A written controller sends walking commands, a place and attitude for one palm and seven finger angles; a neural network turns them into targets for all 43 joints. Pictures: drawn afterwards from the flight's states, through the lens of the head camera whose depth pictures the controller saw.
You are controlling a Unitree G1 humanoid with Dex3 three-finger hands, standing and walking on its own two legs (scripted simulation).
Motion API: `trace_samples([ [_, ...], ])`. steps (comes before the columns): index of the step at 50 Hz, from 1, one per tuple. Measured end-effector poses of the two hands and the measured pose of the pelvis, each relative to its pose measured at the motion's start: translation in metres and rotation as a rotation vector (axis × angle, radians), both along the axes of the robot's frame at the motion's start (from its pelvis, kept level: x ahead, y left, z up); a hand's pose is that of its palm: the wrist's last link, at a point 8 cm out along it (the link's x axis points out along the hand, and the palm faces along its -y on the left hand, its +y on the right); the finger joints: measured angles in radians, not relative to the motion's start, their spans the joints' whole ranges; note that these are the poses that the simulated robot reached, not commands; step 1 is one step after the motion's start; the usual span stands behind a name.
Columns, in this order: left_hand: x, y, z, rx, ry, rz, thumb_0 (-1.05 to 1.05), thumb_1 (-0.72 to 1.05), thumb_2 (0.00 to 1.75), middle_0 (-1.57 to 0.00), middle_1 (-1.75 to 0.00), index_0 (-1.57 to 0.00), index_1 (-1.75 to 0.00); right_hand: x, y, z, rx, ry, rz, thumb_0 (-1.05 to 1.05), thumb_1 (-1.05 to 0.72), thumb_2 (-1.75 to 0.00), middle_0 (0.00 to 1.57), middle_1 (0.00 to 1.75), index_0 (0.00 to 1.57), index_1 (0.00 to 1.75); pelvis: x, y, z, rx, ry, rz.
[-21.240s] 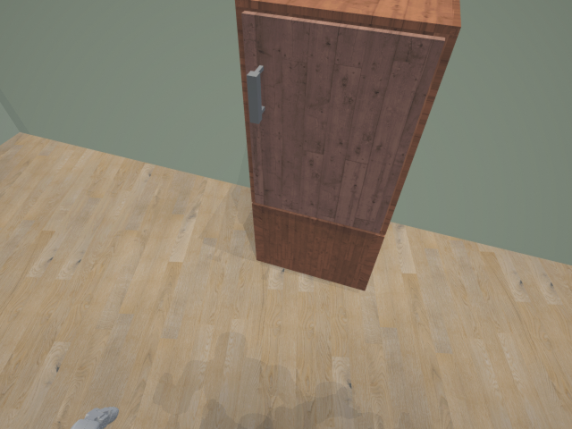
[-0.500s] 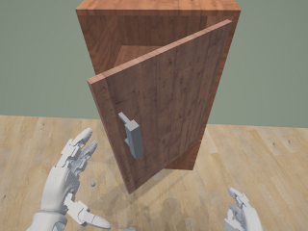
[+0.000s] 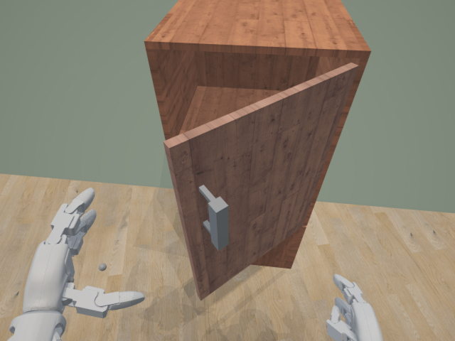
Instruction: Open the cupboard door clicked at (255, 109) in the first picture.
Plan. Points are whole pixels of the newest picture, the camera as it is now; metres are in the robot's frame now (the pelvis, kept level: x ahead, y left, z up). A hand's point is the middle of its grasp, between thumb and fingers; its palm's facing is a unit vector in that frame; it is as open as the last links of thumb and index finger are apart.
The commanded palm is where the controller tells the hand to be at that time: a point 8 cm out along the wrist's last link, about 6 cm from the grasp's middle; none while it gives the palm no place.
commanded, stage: draw the hand back to the body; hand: left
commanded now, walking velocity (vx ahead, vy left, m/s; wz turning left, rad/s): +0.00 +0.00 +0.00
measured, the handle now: (212, 217) +0.32 +0.07 +0.06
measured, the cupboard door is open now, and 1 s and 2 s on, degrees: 43 43 43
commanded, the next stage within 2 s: step back with the hand held close in 0.88 s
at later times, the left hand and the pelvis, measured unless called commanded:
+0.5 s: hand (53, 225) +0.21 +0.26 +0.17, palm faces +0.43 -0.81 -0.40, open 9.1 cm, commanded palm +0.16 +0.30 +0.19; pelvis +0.02 +0.00 +0.02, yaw -1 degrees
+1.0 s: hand (62, 231) +0.20 +0.24 +0.18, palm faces +0.44 -0.81 -0.39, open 7.4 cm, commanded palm +0.15 +0.28 +0.20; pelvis +0.01 -0.02 +0.02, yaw -1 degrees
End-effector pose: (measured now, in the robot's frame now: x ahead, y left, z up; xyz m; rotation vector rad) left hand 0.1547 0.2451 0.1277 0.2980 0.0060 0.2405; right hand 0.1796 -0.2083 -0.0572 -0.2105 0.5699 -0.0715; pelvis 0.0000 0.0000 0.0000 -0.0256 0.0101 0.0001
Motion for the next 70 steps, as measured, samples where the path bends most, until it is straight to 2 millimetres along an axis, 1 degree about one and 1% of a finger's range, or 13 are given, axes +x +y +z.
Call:
trace_samples([
  [4,0.001,0.009,0.008,0.039,0.011,0.046,0.0,-0.13,0.46,-0.17,-0.3,-0.17,-0.3,0.0,0.005,-0.001,0.0,0.03,0.008,0.01,-0.9,-0.9,0.2,0.3,0.2,0.3,0.004,0.004,0.007,0.004,-0.02,-0.003],
  [12,0.009,0.025,0.035,0.112,-0.051,0.095,0.0,0.14,0.58,-0.18,-0.3,-0.18,-0.3,0.002,0.006,-0.002,0.004,0.073,0.01,0.01,-0.9,-0.9,0.2,0.3,0.2,0.3,0.013,0.007,0.016,0.015,-0.051,-0.013],
  [19,0.014,0.037,0.05,0.146,-0.087,0.136,0.01,0.39,0.68,-0.19,-0.3,-0.19,-0.3,0.009,-0.001,0.002,0.0,0.081,0.004,0.01,-0.9,-0.9,0.2,0.3,0.2,0.3,0.016,0.005,0.02,0.018,-0.069,-0.018],
  [27,0.013,0.048,0.067,0.183,-0.141,0.193,0.01,0.66,0.8,-0.21,-0.3,-0.2,-0.3,0.014,-0.013,0.006,-0.012,0.087,-0.004,0.01,-0.9,-0.9,0.2,0.3,0.2,0.3,0.017,-0.002,0.023,0.019,-0.082,-0.019],
  [30,0.013,0.048,0.068,0.179,-0.15,0.208,0.01,0.75,0.84,-0.21,-0.3,-0.21,-0.3,0.014,-0.016,0.005,-0.009,0.09,-0.006,0.01,-0.9,-0.9,0.2,0.3,0.2,0.3,0.016,-0.005,0.023,0.019,-0.086,-0.018],
  [33,0.013,0.042,0.064,0.161,-0.134,0.203,0.01,0.81,0.87,-0.21,-0.3,-0.21,-0.3,0.013,-0.02,0.004,-0.006,0.095,-0.009,0.01,-0.9,-0.9,0.2,0.3,0.2,0.3,0.015,-0.007,0.024,0.02,-0.087,-0.019],
  [39,0.011,0.031,0.058,0.149,-0.108,0.177,0.02,0.87,0.89,-0.21,-0.3,-0.21,-0.3,0.008,-0.026,0.002,-0.004,0.105,-0.019,0.01,-0.9,-0.9,0.2,0.3,0.2,0.3,0.014,-0.012,0.024,0.021,-0.091,-0.02],
  [46,0.006,0.029,0.066,0.173,-0.134,0.181,0.02,0.88,0.9,-0.21,-0.3,-0.21,-0.3,0.002,-0.031,0.0,0.006,0.105,-0.028,0.01,-0.9,-0.9,0.2,0.3,0.2,0.3,0.011,-0.017,0.024,0.02,-0.102,-0.02],
  [51,0.004,0.027,0.065,0.167,-0.134,0.184,0.02,0.89,0.9,-0.21,-0.3,-0.21,-0.3,-0.002,-0.033,-0.001,0.01,0.107,-0.03,0.01,-0.9,-0.9,0.2,0.3,0.2,0.3,0.006,-0.02,0.024,0.02,-0.106,-0.021],
  [56,0.004,0.03,0.075,0.23,-0.161,0.156,0.02,0.89,0.9,-0.21,-0.3,-0.21,-0.3,-0.008,-0.038,0.001,0.001,0.125,-0.049,0.01,-0.9,-0.9,0.2,0.3,0.2,0.3,0.0,-0.02,0.024,0.01,-0.068,-0.016],
  [60,0.004,0.03,0.07,0.251,-0.12,0.111,0.02,0.89,0.9,-0.21,-0.3,-0.21,-0.3,-0.017,-0.043,0.002,-0.013,0.142,-0.087,0.01,-0.9,-0.9,0.2,0.3,0.2,0.3,-0.008,-0.014,0.023,0.009,-0.042,-0.026],
  [64,-0.001,0.031,0.061,0.256,-0.07,0.068,0.02,0.89,0.9,-0.21,-0.3,-0.21,-0.3,-0.031,-0.047,0.002,-0.027,0.162,-0.129,0.01,-0.9,-0.9,0.2,0.3,0.2,0.3,-0.017,-0.008,0.022,0.011,-0.028,-0.035],
  [70,-0.017,0.044,0.061,0.276,-0.095,0.048,0.02,0.89,0.9,-0.22,-0.3,-0.22,-0.3,-0.056,-0.041,0.005,-0.053,0.182,-0.159,0.01,-0.9,-0.9,0.2,0.29,0.2,0.3,-0.036,0.002,0.019,0.009,-0.026,-0.039],
])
